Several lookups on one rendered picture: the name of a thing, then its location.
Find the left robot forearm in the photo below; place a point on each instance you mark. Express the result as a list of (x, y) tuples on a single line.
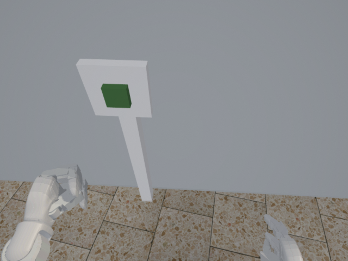
[(30, 242)]

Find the right robot hand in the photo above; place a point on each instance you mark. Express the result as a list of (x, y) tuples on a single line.
[(285, 249)]

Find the left robot hand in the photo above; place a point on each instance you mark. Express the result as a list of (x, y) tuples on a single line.
[(41, 204)]

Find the panel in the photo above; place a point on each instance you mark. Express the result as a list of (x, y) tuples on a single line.
[(96, 72)]

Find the button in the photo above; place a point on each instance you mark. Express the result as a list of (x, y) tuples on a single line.
[(116, 95)]

